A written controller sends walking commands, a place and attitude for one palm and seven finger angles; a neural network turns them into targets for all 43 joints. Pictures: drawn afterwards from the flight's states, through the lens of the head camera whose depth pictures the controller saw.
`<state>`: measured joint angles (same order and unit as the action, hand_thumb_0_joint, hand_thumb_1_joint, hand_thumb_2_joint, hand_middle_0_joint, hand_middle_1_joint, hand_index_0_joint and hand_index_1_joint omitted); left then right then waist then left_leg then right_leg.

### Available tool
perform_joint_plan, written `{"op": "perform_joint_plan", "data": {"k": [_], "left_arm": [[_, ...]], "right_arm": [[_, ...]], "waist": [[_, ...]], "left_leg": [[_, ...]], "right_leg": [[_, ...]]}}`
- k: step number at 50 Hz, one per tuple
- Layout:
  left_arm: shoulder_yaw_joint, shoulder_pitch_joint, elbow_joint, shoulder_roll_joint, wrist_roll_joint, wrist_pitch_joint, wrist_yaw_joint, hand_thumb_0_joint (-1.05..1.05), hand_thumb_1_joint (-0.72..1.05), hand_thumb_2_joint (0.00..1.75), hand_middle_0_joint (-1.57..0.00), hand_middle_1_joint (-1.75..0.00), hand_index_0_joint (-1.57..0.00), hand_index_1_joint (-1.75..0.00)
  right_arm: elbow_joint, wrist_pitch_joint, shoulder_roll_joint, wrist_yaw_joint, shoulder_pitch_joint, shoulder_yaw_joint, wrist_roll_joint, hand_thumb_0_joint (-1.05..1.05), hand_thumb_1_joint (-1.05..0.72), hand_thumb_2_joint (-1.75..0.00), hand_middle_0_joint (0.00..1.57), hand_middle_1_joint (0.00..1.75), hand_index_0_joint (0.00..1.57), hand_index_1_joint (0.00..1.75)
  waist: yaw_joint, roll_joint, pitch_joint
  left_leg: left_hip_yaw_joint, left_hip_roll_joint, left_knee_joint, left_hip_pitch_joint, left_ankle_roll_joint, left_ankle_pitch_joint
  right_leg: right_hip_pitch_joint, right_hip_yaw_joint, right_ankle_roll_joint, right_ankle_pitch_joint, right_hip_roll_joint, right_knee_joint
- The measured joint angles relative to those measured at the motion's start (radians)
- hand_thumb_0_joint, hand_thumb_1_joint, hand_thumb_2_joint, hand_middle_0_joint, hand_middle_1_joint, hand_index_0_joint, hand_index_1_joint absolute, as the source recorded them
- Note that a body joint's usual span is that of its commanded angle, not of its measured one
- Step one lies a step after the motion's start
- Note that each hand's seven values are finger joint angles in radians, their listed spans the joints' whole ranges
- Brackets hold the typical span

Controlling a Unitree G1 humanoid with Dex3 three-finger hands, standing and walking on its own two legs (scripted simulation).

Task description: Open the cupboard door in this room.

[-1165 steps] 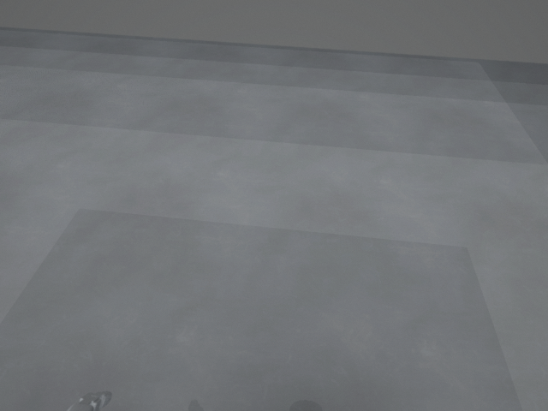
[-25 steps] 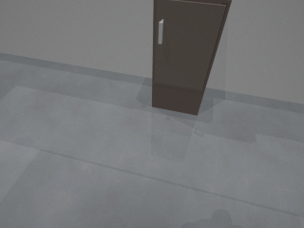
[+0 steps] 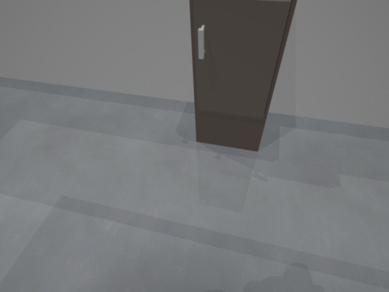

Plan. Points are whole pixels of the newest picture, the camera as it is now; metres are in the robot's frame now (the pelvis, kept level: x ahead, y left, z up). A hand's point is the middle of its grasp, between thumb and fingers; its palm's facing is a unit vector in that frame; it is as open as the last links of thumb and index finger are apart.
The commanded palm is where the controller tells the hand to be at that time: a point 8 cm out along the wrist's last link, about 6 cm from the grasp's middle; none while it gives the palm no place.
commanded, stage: walk to a spot facing it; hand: left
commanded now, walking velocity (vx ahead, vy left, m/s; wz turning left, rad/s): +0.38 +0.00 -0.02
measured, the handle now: (202, 42) +1.11 +0.04 -0.02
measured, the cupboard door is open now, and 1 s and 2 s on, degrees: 0 0 0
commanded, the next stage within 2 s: turn to face it in 0.22 s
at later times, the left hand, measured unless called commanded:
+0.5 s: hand (117, 282) +0.17 +0.22 -0.18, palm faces +0.04 -0.99 -0.17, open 7.4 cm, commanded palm none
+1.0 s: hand (145, 197) +0.39 +0.18 -0.15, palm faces -0.12 -0.96 -0.24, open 7.2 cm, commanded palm none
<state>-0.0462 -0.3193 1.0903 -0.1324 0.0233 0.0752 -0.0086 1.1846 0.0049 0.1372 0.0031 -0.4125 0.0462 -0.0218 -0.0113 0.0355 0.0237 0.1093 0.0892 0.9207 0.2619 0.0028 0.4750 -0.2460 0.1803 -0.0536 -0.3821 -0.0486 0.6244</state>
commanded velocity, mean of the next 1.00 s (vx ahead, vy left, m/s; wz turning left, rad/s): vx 0.14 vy -0.01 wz -0.12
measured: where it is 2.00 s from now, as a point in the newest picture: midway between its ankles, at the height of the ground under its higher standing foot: (219, 228)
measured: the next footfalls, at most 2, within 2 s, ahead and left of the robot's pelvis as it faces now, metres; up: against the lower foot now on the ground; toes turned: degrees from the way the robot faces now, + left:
left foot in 0.38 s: +0.34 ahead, +0.13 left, +0.00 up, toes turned +8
right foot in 0.86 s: +0.32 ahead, -0.10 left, +0.00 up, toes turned -14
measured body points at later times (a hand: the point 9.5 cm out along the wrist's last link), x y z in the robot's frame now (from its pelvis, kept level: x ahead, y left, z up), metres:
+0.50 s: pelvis +0.22 +0.06 +0.00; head +0.28 +0.07 +0.44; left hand +0.17 +0.27 -0.17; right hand +0.33 -0.17 -0.15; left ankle +0.30 +0.12 -0.73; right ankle +0.08 -0.07 -0.62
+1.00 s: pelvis +0.30 +0.01 +0.01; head +0.31 -0.01 +0.46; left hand +0.40 +0.24 -0.13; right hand +0.25 -0.20 -0.16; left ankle +0.29 +0.13 -0.68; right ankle +0.28 -0.08 -0.73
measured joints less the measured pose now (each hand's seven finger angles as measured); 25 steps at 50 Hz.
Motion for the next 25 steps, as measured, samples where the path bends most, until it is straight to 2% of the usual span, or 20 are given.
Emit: {"op": "perform_joint_plan", "data": {"k": [3, 6, 11, 16, 18, 19, 21, 23, 25], "left_arm": [[0.002, -0.029, 0.007, 0.003, -0.001, 0.009, -0.012, 0.0, 0.91, 0.9, -0.2, -0.3, -0.19, -0.3], [0.015, -0.069, 0.038, 0.021, 0.003, 0.01, -0.011, 0.0, 0.91, 0.9, -0.2, -0.3, -0.19, -0.3], [0.034, -0.127, 0.077, 0.05, 0.006, 0.01, -0.01, 0.0, 0.91, 0.9, -0.2, -0.3, -0.2, -0.3], [0.036, -0.144, 0.089, 0.047, 0.004, 0.008, -0.016, 0.0, 0.9, 0.9, -0.2, -0.3, -0.2, -0.3], [0.035, -0.153, 0.098, 0.043, 0.002, 0.005, -0.018, 0.0, 0.9, 0.9, -0.2, -0.3, -0.2, -0.3], [0.035, -0.157, 0.104, 0.042, -0.003, -0.001, -0.018, 0.0, 0.9, 0.9, -0.2, -0.3, -0.2, -0.3], [0.034, -0.117, 0.104, 0.022, -0.017, -0.017, -0.018, 0.0, 0.9, 0.9, -0.2, -0.3, -0.2, -0.3], [0.028, -0.067, 0.084, 0.002, -0.021, -0.025, -0.028, 0.0, 0.9, 0.9, -0.2, -0.3, -0.2, -0.3], [0.018, -0.01, 0.056, -0.014, -0.016, -0.031, -0.031, 0.01, 0.91, 0.9, -0.2, -0.3, -0.2, -0.3]], "right_arm": [[-0.023, -0.001, 0.012, 0.007, 0.074, 0.01, -0.003, 0.01, -0.91, -0.9, 0.2, 0.29, 0.2, 0.3], [-0.073, -0.015, 0.034, 0.012, 0.159, 0.021, -0.005, 0.01, -0.91, -0.9, 0.19, 0.29, 0.2, 0.3], [-0.14, -0.021, 0.056, 0.021, 0.278, 0.022, 0.002, 0.0, -0.91, -0.9, 0.19, 0.29, 0.2, 0.3], [-0.176, -0.03, 0.049, 0.028, 0.366, 0.003, 0.005, 0.0, -0.91, -0.9, 0.19, 0.29, 0.2, 0.3], [-0.189, -0.046, 0.043, 0.026, 0.383, -0.006, 0.0, 0.0, -0.91, -0.9, 0.19, 0.29, 0.2, 0.3], [-0.195, -0.058, 0.041, 0.023, 0.381, -0.008, -0.005, 0.0, -0.91, -0.9, 0.19, 0.29, 0.2, 0.3], [-0.197, -0.073, 0.025, 0.011, 0.377, -0.012, -0.002, 0.0, -0.91, -0.9, 0.19, 0.29, 0.2, 0.3], [-0.186, -0.075, 0.013, 0.002, 0.364, -0.02, 0.003, 0.0, -0.91, -0.9, 0.19, 0.29, 0.2, 0.3], [-0.171, -0.075, 0.004, -0.008, 0.34, -0.023, 0.003, 0.0, -0.91, -0.9, 0.2, 0.29, 0.2, 0.3]], "waist": [[-0.023, -0.025, 0.011], [-0.02, -0.029, 0.02], [-0.017, -0.022, 0.038], [-0.043, -0.035, 0.079], [-0.045, -0.042, 0.089], [-0.038, -0.037, 0.086], [-0.031, -0.055, 0.099], [-0.037, -0.067, 0.108], [-0.032, -0.066, 0.111]], "left_leg": [[-0.017, 0.002, 0.188, 0.144, 0.003, -0.095], [-0.028, 0.02, 0.197, 0.258, -0.013, -0.184], [-0.018, 0.034, 0.043, 0.363, -0.028, -0.29], [0.039, -0.004, -0.203, 0.327, 0.0, -0.341], [0.056, -0.036, -0.298, 0.256, 0.02, -0.38], [0.055, -0.04, -0.314, 0.225, 0.054, -0.378], [0.062, -0.053, -0.243, 0.224, 0.092, -0.277], [0.078, -0.053, -0.247, 0.185, 0.096, -0.237], [0.09, -0.052, -0.296, 0.132, 0.082, -0.244]], "right_leg": [[0.071, -0.018, 0.004, 0.017, 0.008, -0.094], [0.146, -0.031, 0.009, 0.038, 0.014, -0.192], [0.266, -0.024, 0.035, 0.03, 0.018, -0.305], [0.366, -0.004, 0.072, -0.032, 0.012, -0.339], [0.362, -0.008, 0.087, -0.094, -0.004, -0.241], [0.327, -0.009, 0.09, -0.124, -0.011, -0.124], [0.181, -0.081, 0.071, -0.172, -0.016, 0.25], [0.033, -0.138, 0.06, -0.155, -0.004, 0.531], [-0.085, -0.15, 0.064, -0.107, -0.008, 0.639]]}}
